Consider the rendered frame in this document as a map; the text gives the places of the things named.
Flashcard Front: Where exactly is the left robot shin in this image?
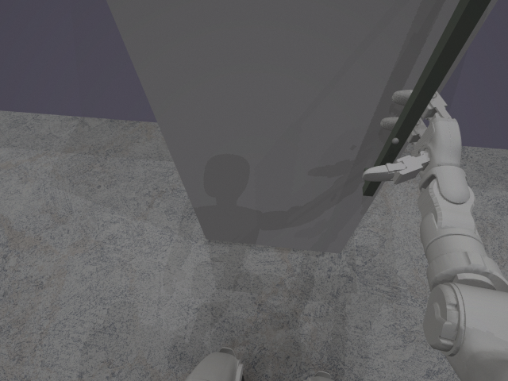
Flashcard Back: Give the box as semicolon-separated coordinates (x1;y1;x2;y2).
219;348;236;357

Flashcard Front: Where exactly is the handle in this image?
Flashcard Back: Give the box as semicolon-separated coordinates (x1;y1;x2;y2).
363;0;491;196

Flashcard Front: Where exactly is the robot right forearm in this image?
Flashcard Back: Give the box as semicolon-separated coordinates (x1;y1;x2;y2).
418;166;508;292

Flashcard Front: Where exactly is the fridge door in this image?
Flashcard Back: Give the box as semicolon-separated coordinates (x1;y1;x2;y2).
106;0;498;254

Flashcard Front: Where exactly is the right robot upper arm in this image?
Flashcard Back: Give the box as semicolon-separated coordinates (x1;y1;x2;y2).
423;283;508;381

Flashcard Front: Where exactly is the robot right hand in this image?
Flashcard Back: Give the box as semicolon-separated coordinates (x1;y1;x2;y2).
362;90;462;185

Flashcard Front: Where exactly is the robot left thigh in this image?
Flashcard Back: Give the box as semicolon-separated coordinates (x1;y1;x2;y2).
185;352;244;381

